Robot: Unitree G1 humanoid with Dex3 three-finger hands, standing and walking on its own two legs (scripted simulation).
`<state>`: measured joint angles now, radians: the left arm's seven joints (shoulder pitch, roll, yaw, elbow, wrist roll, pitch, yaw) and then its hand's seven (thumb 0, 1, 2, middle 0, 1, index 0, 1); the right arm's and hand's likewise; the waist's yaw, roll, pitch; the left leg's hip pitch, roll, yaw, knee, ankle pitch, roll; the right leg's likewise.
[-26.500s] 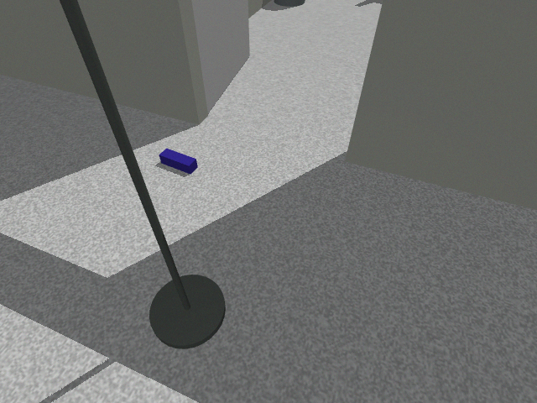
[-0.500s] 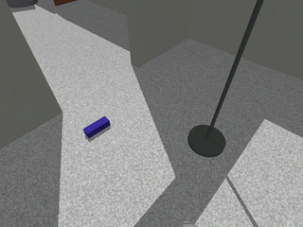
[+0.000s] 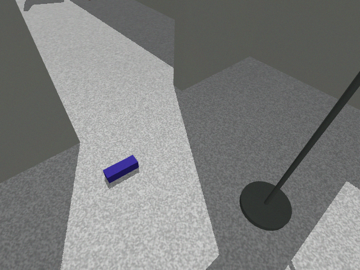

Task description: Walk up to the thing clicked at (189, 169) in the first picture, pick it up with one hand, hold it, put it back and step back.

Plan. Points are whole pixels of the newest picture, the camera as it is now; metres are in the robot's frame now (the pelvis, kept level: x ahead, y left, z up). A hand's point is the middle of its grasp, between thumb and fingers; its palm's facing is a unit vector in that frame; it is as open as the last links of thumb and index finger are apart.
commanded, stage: walk up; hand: left
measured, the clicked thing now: (121, 168) +0.84 +0.37 -0.73
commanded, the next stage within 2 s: none
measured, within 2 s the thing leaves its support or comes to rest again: neither
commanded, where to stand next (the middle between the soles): +0.48 +0.00 m, yaw -1 degrees
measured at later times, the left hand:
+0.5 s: hand (88, 218) +0.29 +0.26 -0.12, palm faces -0.09 -0.91 -0.40, open 7.4 cm
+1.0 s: hand (89, 185) +0.40 +0.29 -0.15, palm faces -0.09 -0.94 -0.34, open 7.4 cm
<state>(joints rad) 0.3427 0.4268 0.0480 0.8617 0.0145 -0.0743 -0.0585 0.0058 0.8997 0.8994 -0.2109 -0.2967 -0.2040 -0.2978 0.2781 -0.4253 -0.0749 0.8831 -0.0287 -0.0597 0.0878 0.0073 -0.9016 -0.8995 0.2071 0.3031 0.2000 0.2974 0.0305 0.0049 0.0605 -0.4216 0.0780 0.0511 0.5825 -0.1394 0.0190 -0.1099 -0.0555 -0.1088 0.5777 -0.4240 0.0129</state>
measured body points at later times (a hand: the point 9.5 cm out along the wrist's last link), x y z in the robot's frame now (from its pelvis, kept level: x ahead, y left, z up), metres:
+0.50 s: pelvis +0.19 -0.02 +0.00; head +0.20 -0.03 +0.45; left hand +0.29 +0.30 -0.09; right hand +0.20 -0.34 -0.12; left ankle +0.12 +0.11 -0.70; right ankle +0.27 -0.14 -0.72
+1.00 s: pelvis +0.34 +0.02 +0.01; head +0.35 +0.05 +0.46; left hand +0.40 +0.34 -0.12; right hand +0.38 -0.31 -0.08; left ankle +0.39 +0.13 -0.72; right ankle +0.35 -0.12 -0.67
